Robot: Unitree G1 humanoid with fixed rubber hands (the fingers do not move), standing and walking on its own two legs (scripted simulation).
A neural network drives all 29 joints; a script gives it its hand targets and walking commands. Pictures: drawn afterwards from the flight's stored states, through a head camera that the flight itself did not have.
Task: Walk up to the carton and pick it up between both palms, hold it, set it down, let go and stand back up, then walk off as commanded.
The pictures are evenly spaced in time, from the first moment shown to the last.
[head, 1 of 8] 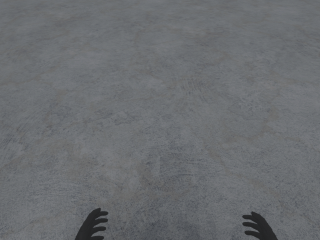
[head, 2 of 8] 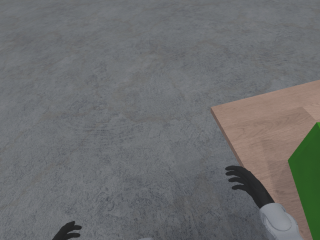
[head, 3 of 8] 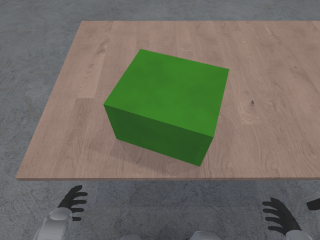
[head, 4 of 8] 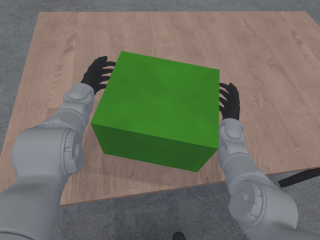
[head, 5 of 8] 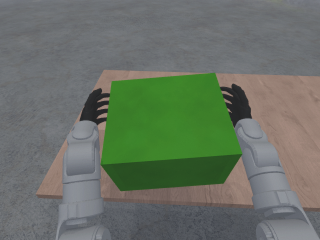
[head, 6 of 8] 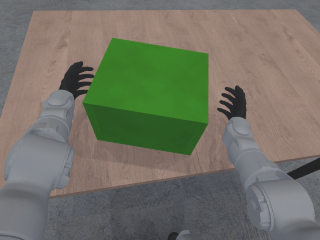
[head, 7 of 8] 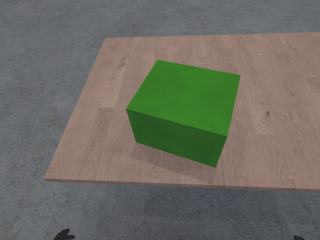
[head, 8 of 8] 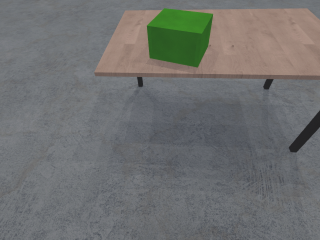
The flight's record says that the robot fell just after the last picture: no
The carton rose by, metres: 0.16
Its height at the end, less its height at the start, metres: +0.00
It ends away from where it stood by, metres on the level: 0.02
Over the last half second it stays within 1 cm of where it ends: yes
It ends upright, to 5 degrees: yes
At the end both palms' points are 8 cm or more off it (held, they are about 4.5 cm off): yes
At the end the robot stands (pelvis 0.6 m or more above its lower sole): yes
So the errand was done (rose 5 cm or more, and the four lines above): yes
